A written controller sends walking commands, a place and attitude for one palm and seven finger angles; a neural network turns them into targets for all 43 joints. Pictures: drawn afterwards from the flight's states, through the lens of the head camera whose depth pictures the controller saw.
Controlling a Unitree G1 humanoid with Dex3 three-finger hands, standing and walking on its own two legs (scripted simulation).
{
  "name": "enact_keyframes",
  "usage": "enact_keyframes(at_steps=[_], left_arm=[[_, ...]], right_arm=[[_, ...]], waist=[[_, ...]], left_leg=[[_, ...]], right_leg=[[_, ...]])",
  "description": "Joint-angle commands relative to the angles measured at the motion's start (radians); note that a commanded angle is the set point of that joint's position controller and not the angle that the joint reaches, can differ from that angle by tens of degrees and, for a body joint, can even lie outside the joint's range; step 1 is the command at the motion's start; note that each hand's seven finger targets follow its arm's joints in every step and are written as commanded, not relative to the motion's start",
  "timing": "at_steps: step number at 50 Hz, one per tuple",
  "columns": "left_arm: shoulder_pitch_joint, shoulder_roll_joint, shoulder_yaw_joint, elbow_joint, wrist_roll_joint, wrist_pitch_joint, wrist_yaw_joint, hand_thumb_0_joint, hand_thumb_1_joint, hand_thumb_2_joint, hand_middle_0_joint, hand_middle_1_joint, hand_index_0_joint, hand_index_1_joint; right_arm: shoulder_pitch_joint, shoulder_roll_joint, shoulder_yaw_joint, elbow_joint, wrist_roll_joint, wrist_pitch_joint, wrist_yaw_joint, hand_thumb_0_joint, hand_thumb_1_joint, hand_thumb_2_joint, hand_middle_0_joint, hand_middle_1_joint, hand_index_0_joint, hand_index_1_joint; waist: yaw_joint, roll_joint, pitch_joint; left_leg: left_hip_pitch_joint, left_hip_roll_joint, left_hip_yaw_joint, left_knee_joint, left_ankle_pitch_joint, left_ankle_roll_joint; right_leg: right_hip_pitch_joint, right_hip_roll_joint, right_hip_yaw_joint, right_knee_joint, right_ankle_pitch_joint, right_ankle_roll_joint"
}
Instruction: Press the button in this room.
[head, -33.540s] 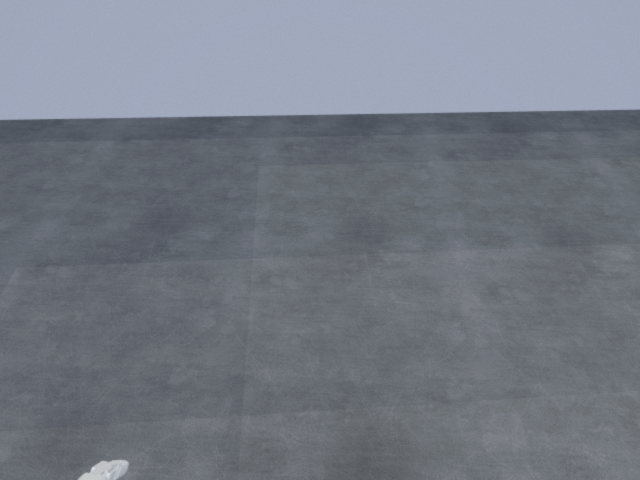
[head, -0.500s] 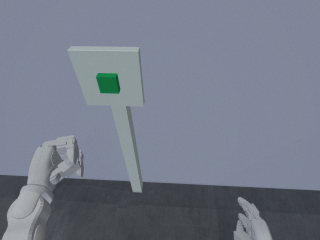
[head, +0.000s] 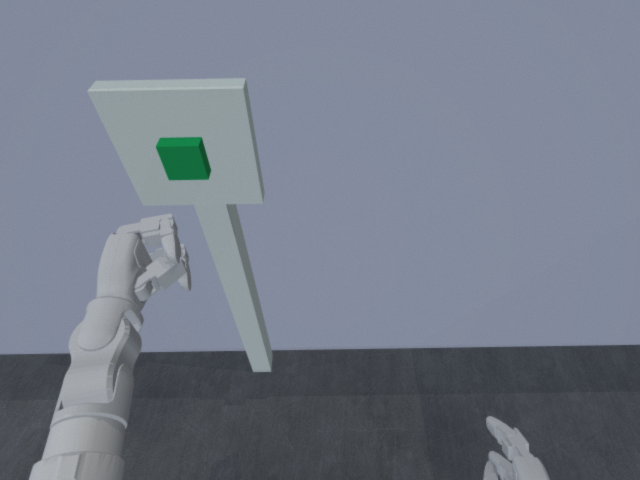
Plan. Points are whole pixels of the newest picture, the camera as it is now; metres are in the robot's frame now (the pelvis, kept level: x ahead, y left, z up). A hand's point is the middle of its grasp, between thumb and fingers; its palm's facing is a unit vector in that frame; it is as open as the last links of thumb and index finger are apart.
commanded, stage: aim a knuckle at the button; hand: left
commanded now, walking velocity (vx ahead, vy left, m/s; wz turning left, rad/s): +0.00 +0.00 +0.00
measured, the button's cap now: (185, 157) +0.53 +0.24 +0.12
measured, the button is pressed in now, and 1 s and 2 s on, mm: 0 0 4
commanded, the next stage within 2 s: press the button with the knuckle in 1.30 s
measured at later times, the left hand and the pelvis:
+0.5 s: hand (206, 218) +0.42 +0.19 +0.10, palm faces +0.08 -1.00 -0.03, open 3.1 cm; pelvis +0.00 +0.00 -0.01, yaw +0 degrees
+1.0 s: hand (212, 213) +0.44 +0.18 +0.10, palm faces +0.10 -1.00 -0.02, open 3.1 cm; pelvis +0.00 +0.01 -0.01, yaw -2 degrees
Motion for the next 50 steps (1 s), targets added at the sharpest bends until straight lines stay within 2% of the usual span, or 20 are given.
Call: enact_keyframes(at_steps=[1, 3, 5, 8, 9, 11, 13, 17, 19, 24, 26, 27, 28, 31, 35, 38, 41, 44, 46, 50], left_arm=[[-0.363, 0.204, 0.083, -0.145, -0.009, -0.078, 0.021, 0.0, 0.9, 0.9, -1.3, -1.5, -1.3, -1.5], [-0.4, 0.233, 0.102, -0.113, -0.002, -0.09, 0.028, 0.0, 0.9, 0.9, -1.3, -1.5, -1.3, -1.5], [-0.463, 0.201, 0.07, -0.077, -0.001, -0.101, 0.025, 0.0, 0.9, 0.9, -1.3, -1.5, -1.3, -1.5], [-0.517, 0.228, 0.087, -0.032, 0.002, -0.132, 0.024, 0.0, 0.9, 0.9, -1.3, -1.5, -1.3, -1.5], [-0.502, 0.205, 0.073, -0.003, 0.004, -0.136, 0.02, 0.0, 0.9, 0.9, -1.3, -1.5, -1.3, -1.5], [-0.582, 0.182, 0.043, 0.038, 0.004, -0.145, 0.017, 0.0, 0.9, 0.9, -1.3, -1.5, -1.3, -1.5], [-0.586, 0.254, 0.107, 0.138, 0.008, -0.144, 0.019, 0.0, 0.9, 0.9, -1.3, -1.5, -1.3, -1.5], [-0.725, 0.25, 0.084, 0.192, 0.025, -0.175, 0.016, 0.0, 0.9, 0.9, -1.3, -1.5, -1.3, -1.5], [-0.759, 0.264, 0.094, 0.215, 0.029, -0.2, 0.021, 0.0, 0.9, 0.9, -1.3, -1.5, -1.3, -1.5], [-0.863, 0.25, 0.075, 0.359, 0.043, -0.235, 0.026, 0.0, 0.9, 0.9, -1.3, -1.5, -1.3, -1.5], [-0.9, 0.274, 0.094, 0.4, 0.056, -0.248, 0.035, 0.0, 0.9, 0.9, -1.3, -1.5, -1.3, -1.5], [-0.941, 0.267, 0.084, 0.42, 0.06, -0.255, 0.039, 0.0, 0.9, 0.9, -1.3, -1.5, -1.3, -1.5], [-0.947, 0.298, 0.113, 0.457, 0.067, -0.263, 0.047, 0.0, 0.9, 0.9, -1.3, -1.5, -1.3, -1.5], [-1.022, 0.302, 0.109, 0.511, 0.084, -0.289, 0.057, 0.0, 0.9, 0.9, -1.3, -1.5, -1.3, -1.5], [-0.909, 0.342, 0.167, 0.487, 0.083, -0.322, 0.057, 0.0, 0.9, 0.9, -1.3, -1.5, -1.3, -1.5], [-0.838, 0.331, 0.165, 0.471, 0.077, -0.314, 0.049, 0.0, 0.9, 0.9, -1.3, -1.5, -1.3, -1.5], [-0.826, 0.345, 0.178, 0.432, 0.07, -0.295, 0.047, 0.0, 0.9, 0.9, -1.3, -1.5, -1.3, -1.5], [-0.847, 0.329, 0.162, 0.339, 0.062, -0.299, 0.049, 0.0, 0.9, 0.9, -1.3, -1.5, -1.3, -1.5], [-0.861, 0.326, 0.155, 0.342, 0.056, -0.295, 0.048, 0.0, 0.9, 0.9, -1.3, -1.5, -1.3, -1.5], [-0.917, 0.302, 0.116, 0.38, 0.061, -0.287, 0.042, 0.0, 0.9, 0.9, -1.3, -1.5, -1.3, -1.5]], right_arm=[[-0.065, -0.115, -0.053, -0.135, 0.003, -0.031, -0.009, 0.0, -0.9, -0.9, 0.2, 0.3, 0.2, 0.3], [-0.057, -0.117, -0.054, -0.129, 0.001, -0.018, -0.009, 0.0, -0.9, -0.9, 0.2, 0.3, 0.2, 0.3], [-0.056, -0.114, -0.05, -0.127, 0.003, -0.009, -0.01, 0.0, -0.9, -0.9, 0.2, 0.3, 0.2, 0.3], [-0.032, -0.119, -0.058, -0.115, 0.0, 0.004, -0.009, 0.0, -0.9, -0.9, 0.2, 0.3, 0.2, 0.3], [-0.03, -0.118, -0.059, -0.118, 0.001, 0.009, -0.007, 0.0, -0.9, -0.9, 0.2, 0.3, 0.2, 0.3], [-0.016, -0.119, -0.058, -0.108, 0.001, 0.017, -0.004, 0.0, -0.9, -0.9, 0.2, 0.3, 0.2, 0.3], [0.003, -0.132, -0.061, -0.096, -0.001, 0.035, -0.006, 0.0, -0.9, -0.9, 0.2, 0.3, 0.2, 0.3], [0.021, -0.129, -0.062, -0.095, -0.002, 0.059, -0.002, 0.0, -0.9, -0.9, 0.2, 0.3, 0.2, 0.3], [0.038, -0.131, -0.066, -0.091, -0.004, 0.067, 0.002, 0.0, -0.9, -0.9, 0.2, 0.3, 0.2, 0.3], [0.078, -0.14, -0.071, -0.07, -0.007, 0.089, 0.011, 0.0, -0.9, -0.9, 0.2, 0.3, 0.2, 0.3], [0.096, -0.143, -0.075, -0.064, -0.011, 0.099, 0.016, 0.0, -0.9, -0.9, 0.2, 0.3, 0.2, 0.3], [0.103, -0.143, -0.074, -0.06, -0.012, 0.103, 0.018, 0.0, -0.9, -0.9, 0.2, 0.3, 0.2, 0.3], [0.116, -0.147, -0.076, -0.054, -0.017, 0.109, 0.019, 0.0, -0.9, -0.9, 0.2, 0.3, 0.2, 0.3], [0.139, -0.148, -0.077, -0.049, -0.023, 0.122, 0.026, 0.0, -0.9, -0.9, 0.2, 0.3, 0.2, 0.3], [0.157, -0.151, -0.085, -0.075, -0.031, 0.14, 0.041, 0.0, -0.9, -0.9, 0.2, 0.3, 0.2, 0.3], [0.154, -0.151, -0.086, -0.095, -0.027, 0.156, 0.047, 0.0, -0.9, -0.9, 0.2, 0.3, 0.2, 0.3], [0.151, -0.152, -0.091, -0.105, -0.021, 0.168, 0.045, 0.0, -0.9, -0.9, 0.2, 0.3, 0.2, 0.3], [0.144, -0.145, -0.093, -0.11, -0.018, 0.167, 0.04, 0.0, -0.9, -0.9, 0.2, 0.3, 0.2, 0.3], [0.139, -0.145, -0.09, -0.103, -0.016, 0.165, 0.035, 0.0, -0.9, -0.9, 0.2, 0.3, 0.2, 0.3], [0.13, -0.145, -0.081, -0.087, -0.012, 0.158, 0.026, 0.0, -0.9, -0.9, 0.2, 0.3, 0.2, 0.3]], waist=[[-0.006, -0.011, -0.221], [-0.007, -0.041, -0.234], [-0.02, 0.005, -0.227], [-0.025, -0.037, -0.27], [-0.02, -0.013, -0.281], [-0.041, -0.004, -0.267], [-0.038, -0.074, -0.252], [-0.053, -0.009, -0.279], [-0.055, -0.004, -0.321], [-0.079, -0.026, -0.311], [-0.076, 0.008, -0.335], [-0.091, 0.004, -0.332], [-0.085, -0.024, -0.332], [-0.101, 0.0, -0.351], [-0.059, 0.007, -0.465], [-0.055, -0.021, -0.417], [-0.057, -0.024, -0.389], [-0.062, 0.012, -0.416], [-0.078, -0.02, -0.377], [-0.096, 0.019, -0.334]], left_leg=[[0.02, -0.025, -0.021, -0.071, 0.244, 0.021], [0.007, -0.024, -0.023, -0.069, 0.244, 0.023], [0.015, -0.026, -0.02, -0.066, 0.239, 0.022], [0.017, -0.023, -0.023, -0.054, 0.258, 0.025], [0.02, -0.025, -0.019, -0.053, 0.266, 0.024], [0.022, -0.025, -0.021, -0.046, 0.266, 0.023], [-0.024, -0.024, -0.023, -0.04, 0.24, 0.027], [-0.029, -0.029, -0.02, -0.029, 0.235, 0.027], [-0.018, -0.028, -0.022, -0.015, 0.256, 0.028], [-0.049, -0.025, -0.028, 0.001, 0.243, 0.026], [-0.055, -0.028, -0.028, 0.011, 0.242, 0.025], [-0.057, -0.028, -0.028, 0.016, 0.238, 0.027], [-0.076, -0.026, -0.032, 0.02, 0.239, 0.028], [-0.087, -0.025, -0.033, 0.03, 0.23, 0.028], [-0.068, -0.02, -0.027, 0.043, 0.332, 0.025], [-0.097, -0.015, -0.021, 0.035, 0.343, 0.029], [-0.109, -0.014, -0.008, 0.025, 0.309, 0.033], [-0.073, -0.013, -0.009, 0.021, 0.304, 0.033], [-0.09, -0.014, -0.008, 0.017, 0.253, 0.036], [-0.082, -0.017, -0.016, 0.01, 0.197, 0.035]], right_leg=[[0.129, 0.007, 0.044, -0.065, 0.271, 0.006], [0.145, 0.007, 0.048, -0.064, 0.27, 0.006], [0.121, 0.006, 0.049, -0.062, 0.271, 0.004], [0.134, 0.01, 0.049, -0.053, 0.294, 0.004], [0.133, 0.009, 0.051, -0.047, 0.306, 0.002], [0.104, 0.009, 0.048, -0.045, 0.314, 0.003], [0.107, 0.011, 0.052, -0.047, 0.293, 0.006], [0.087, 0.008, 0.057, -0.031, 0.294, 0.002], [0.087, 0.011, 0.058, -0.02, 0.313, 0.001], [0.036, 0.017, 0.051, -0.002, 0.298, 0.001], [0.022, 0.016, 0.054, 0.008, 0.291, -0.001], [0.009, 0.017, 0.053, 0.01, 0.291, 0.0], [0.011, 0.02, 0.052, 0.016, 0.287, 0.0], [-0.019, 0.022, 0.053, 0.029, 0.274, 0.001], [0.05, 0.026, 0.056, 0.059, 0.362, -0.002], [0.058, 0.031, 0.052, 0.051, 0.378, -0.002], [0.06, 0.032, 0.055, 0.037, 0.368, 0.001], [0.065, 0.034, 0.058, 0.028, 0.357, 0.0], [0.054, 0.035, 0.059, 0.014, 0.326, 0.005], [0.009, 0.032, 0.058, 0.002, 0.262, 0.0]])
